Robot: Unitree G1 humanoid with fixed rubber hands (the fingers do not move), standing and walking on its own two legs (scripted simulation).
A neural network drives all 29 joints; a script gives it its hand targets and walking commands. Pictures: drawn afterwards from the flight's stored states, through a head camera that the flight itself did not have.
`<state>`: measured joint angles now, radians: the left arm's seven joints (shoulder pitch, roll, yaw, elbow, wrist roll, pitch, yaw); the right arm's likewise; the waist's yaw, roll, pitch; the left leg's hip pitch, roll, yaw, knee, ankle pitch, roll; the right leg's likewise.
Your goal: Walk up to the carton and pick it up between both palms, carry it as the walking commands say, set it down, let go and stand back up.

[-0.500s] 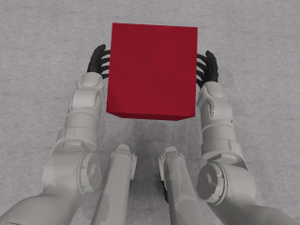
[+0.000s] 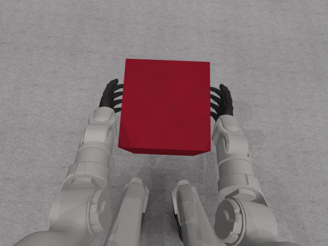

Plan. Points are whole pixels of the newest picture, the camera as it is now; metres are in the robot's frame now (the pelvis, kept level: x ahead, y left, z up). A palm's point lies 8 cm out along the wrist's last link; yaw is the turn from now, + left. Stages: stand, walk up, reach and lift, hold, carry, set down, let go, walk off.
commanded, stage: reach and lift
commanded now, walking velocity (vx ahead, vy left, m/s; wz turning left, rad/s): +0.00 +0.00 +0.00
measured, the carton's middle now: (165, 115) +0.44 +0.00 -0.13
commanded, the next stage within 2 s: none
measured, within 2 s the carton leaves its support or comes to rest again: neither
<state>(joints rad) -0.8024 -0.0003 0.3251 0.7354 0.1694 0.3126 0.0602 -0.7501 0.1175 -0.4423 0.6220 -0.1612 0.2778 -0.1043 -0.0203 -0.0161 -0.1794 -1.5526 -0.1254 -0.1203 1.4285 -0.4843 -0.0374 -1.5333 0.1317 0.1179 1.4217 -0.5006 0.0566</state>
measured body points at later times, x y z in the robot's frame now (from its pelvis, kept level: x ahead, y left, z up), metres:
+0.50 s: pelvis +0.02 +0.00 +0.07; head +0.18 +0.01 +0.49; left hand +0.42 +0.15 +0.00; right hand +0.41 -0.15 +0.01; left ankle +0.07 +0.12 -0.57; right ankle +0.07 -0.13 -0.57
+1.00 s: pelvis +0.04 +0.00 +0.13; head +0.15 +0.01 +0.56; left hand +0.41 +0.15 +0.07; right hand +0.39 -0.15 +0.09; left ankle +0.07 +0.12 -0.57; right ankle +0.07 -0.13 -0.57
